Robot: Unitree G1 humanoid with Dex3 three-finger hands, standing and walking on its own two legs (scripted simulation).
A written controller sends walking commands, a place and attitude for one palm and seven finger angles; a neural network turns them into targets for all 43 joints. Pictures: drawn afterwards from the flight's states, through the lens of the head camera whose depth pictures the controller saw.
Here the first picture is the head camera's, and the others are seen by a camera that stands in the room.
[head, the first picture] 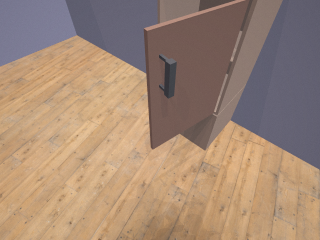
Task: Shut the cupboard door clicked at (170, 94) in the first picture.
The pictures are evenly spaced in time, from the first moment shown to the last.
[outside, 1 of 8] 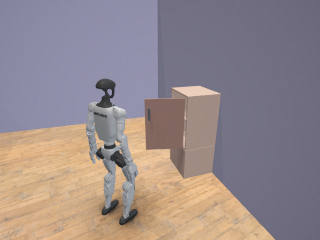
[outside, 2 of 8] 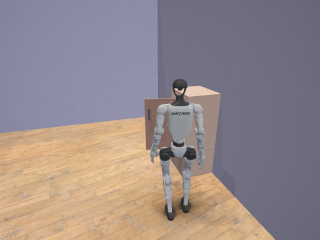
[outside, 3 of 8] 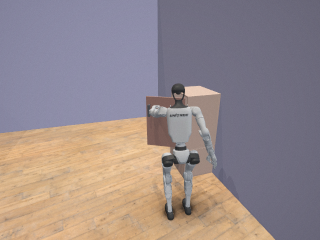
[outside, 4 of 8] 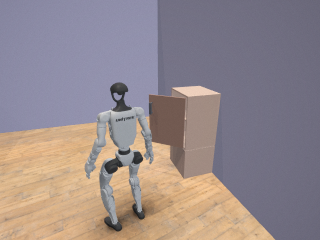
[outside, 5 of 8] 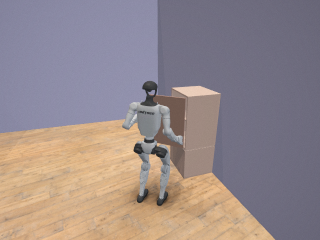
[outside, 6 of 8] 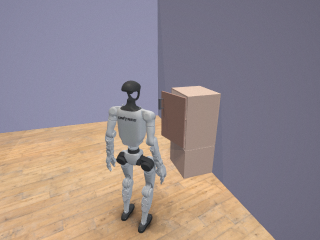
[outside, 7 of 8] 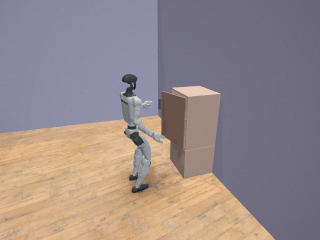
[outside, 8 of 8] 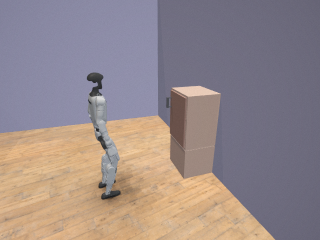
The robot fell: no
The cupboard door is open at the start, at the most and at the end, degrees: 76 76 0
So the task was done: yes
